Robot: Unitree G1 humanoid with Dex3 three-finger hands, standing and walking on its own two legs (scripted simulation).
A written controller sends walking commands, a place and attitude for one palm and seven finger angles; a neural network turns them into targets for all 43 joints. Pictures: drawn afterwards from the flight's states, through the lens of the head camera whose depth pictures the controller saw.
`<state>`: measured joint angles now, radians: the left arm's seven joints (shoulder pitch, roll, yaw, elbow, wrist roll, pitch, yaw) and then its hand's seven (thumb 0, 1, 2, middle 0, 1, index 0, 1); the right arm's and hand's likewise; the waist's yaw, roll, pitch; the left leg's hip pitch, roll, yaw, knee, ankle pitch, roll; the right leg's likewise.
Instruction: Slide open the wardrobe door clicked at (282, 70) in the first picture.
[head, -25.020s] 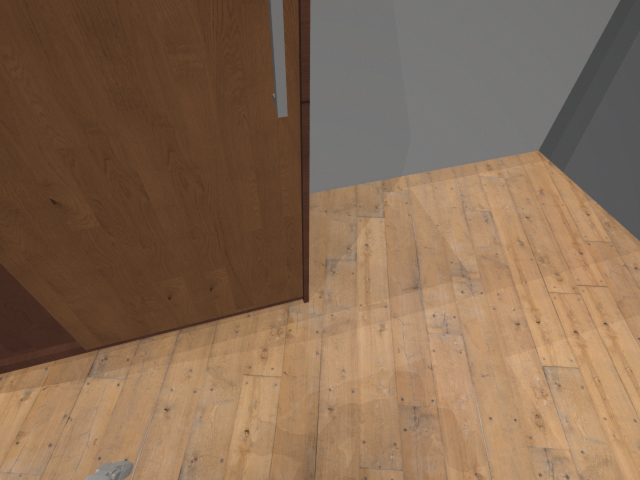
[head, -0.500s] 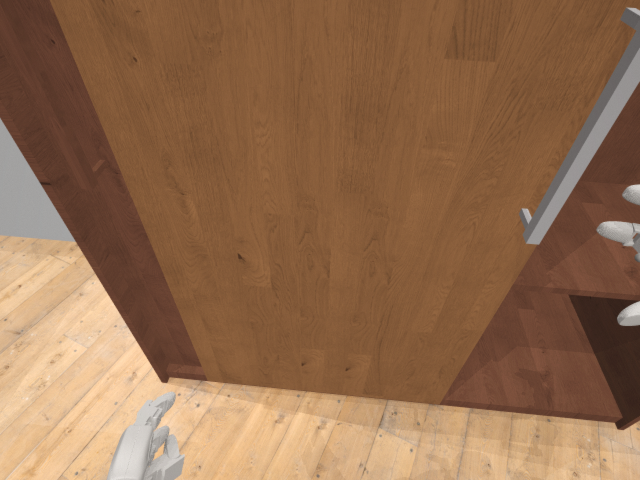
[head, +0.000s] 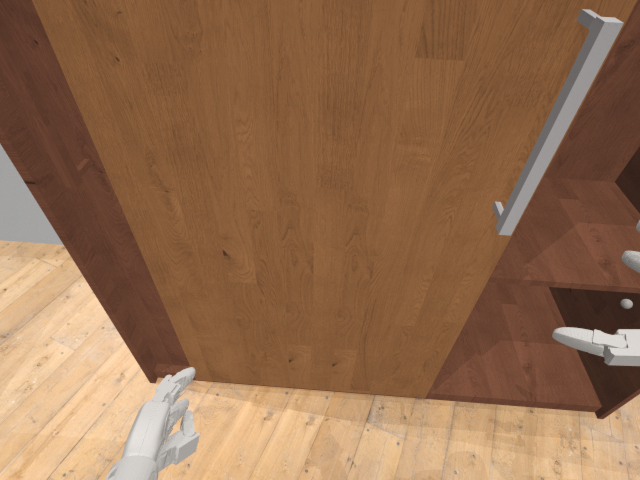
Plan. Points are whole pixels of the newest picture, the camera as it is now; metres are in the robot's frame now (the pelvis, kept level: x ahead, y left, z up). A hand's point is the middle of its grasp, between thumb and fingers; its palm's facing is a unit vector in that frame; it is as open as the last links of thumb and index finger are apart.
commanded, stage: draw the hand back to the body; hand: right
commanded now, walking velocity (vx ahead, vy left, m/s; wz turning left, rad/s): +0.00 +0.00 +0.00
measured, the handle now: (539, 139) +0.49 -0.31 +0.21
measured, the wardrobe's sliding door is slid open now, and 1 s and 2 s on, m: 0.56 0.56 0.56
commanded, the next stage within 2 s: step back with the hand held close in 0.88 s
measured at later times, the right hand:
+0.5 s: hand (586, 325) +0.23 -0.26 +0.16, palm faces +0.40 +0.84 -0.36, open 8.8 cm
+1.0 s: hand (550, 314) +0.24 -0.23 +0.16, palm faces +0.39 +0.84 -0.37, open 7.5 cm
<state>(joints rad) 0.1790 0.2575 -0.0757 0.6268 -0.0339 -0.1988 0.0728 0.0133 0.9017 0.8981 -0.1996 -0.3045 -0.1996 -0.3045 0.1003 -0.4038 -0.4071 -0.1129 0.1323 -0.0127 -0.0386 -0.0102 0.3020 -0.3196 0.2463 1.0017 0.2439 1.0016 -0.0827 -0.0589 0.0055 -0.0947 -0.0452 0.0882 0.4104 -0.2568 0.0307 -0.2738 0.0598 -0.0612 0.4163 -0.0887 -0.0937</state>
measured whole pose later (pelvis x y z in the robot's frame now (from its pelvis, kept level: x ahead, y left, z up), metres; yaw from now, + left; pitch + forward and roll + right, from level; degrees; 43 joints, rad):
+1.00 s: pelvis +0.04 +0.02 +0.01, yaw +3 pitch -4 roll +1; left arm 0.18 0.23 -0.04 0.64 -0.01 -0.08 0.06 0.01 0.90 0.90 -0.20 -0.30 -0.20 -0.30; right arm 0.46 -0.37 -0.32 -0.41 0.10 -0.05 -0.09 0.02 -0.88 -0.89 0.21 0.30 0.21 0.30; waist -0.08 -0.05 0.01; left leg 0.02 -0.06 0.04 0.32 -0.27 0.06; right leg -0.17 0.05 -0.07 0.38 -0.14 -0.08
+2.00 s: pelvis -0.05 -0.04 -0.01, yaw -1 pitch +0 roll +5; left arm 0.18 0.21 0.00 0.56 0.00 -0.04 0.06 0.01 0.90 0.90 -0.20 -0.30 -0.20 -0.30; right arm 0.50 -0.44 -0.42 -0.55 0.04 -0.20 -0.12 0.02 -0.88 -0.90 0.21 0.30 0.21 0.30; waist -0.04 -0.02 0.03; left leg -0.27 -0.08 -0.01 0.50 -0.32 0.03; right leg -0.41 0.06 -0.10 0.40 -0.03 -0.11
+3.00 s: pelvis -0.35 -0.27 -0.02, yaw +9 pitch -2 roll +2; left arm 0.24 0.17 0.03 0.58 0.01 -0.09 0.01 0.01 0.90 0.90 -0.20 -0.30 -0.20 -0.30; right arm 0.55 -0.43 -0.44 -0.61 0.07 -0.15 -0.12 0.02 -0.89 -0.90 0.21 0.30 0.21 0.30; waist 0.05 0.07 0.03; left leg -0.22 -0.08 0.06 0.67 -0.54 0.03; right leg -0.43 -0.05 0.04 0.66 -0.29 0.01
